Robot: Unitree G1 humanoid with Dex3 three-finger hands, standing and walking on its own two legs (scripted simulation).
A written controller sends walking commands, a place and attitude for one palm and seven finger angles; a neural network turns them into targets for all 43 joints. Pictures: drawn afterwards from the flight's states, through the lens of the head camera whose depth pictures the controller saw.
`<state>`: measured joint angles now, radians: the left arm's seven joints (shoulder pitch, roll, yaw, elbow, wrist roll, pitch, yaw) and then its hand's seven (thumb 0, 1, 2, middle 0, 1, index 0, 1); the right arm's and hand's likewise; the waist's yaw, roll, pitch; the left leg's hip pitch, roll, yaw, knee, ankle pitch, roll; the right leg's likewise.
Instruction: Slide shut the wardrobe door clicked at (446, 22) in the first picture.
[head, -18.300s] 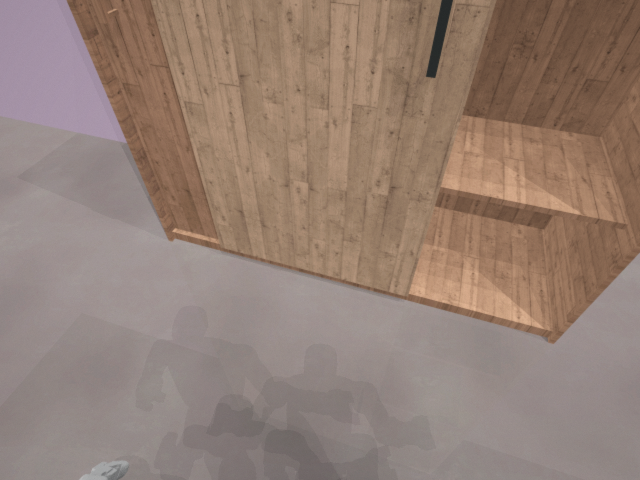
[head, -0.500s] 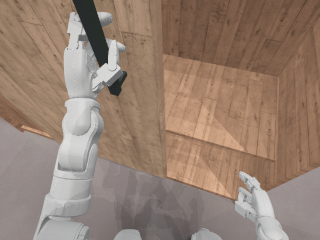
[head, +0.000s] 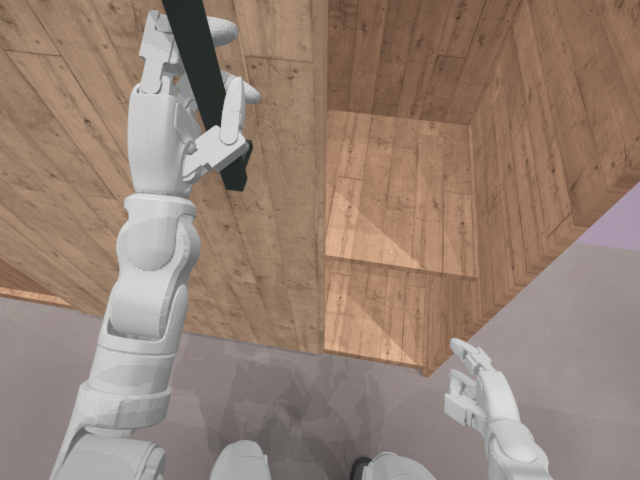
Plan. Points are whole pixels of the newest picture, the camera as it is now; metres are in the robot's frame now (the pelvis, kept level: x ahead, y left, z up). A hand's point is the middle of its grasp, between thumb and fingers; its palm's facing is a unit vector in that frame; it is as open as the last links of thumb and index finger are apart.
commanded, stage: step sideways, sliding the door along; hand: left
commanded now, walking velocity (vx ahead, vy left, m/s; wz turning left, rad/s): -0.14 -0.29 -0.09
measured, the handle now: (213, 60) +0.41 +0.14 +0.26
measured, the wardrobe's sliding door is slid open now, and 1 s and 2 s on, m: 0.30 0.18 0.00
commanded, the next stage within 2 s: none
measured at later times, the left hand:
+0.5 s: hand (317, 139) +0.36 +0.05 +0.24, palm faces +0.13 -0.99 -0.04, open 6.3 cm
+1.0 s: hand (393, 148) +0.35 -0.01 +0.24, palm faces +0.21 -0.98 -0.07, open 6.5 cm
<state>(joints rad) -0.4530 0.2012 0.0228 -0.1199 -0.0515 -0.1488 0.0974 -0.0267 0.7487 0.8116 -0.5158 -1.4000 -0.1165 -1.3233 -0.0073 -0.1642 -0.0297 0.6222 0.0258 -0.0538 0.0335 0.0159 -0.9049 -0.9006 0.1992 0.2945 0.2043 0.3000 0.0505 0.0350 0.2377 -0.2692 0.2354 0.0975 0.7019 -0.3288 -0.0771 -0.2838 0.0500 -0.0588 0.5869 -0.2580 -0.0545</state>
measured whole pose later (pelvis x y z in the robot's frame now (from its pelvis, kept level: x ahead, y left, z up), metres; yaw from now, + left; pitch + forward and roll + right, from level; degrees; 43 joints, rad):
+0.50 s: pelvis -0.08 -0.07 +0.00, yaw -5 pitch -2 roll +1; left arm -0.66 0.25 0.15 0.30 -0.11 -0.01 0.15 0.02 0.80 0.84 -0.44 -1.40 -0.13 -1.36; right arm 0.16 -0.21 -0.04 0.69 0.04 -0.04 -0.02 0.02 -0.91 -0.90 0.20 0.29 0.20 0.30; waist 0.01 0.00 0.12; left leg -0.18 0.13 0.06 0.50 -0.26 -0.10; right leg -0.32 0.09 -0.06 0.53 -0.18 -0.06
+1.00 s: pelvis -0.08 -0.16 +0.01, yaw -3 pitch -4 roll +0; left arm -0.72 0.26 0.14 0.34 -0.13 0.01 0.16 0.01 0.81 0.86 -0.40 -1.40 -0.10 -1.32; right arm 0.08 -0.20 -0.04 0.67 0.03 -0.05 -0.01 0.02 -0.91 -0.90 0.20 0.29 0.20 0.30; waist 0.07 0.06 0.18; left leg -0.16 0.16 0.04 0.46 -0.15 -0.02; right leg -0.45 0.15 -0.07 1.00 -0.30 0.05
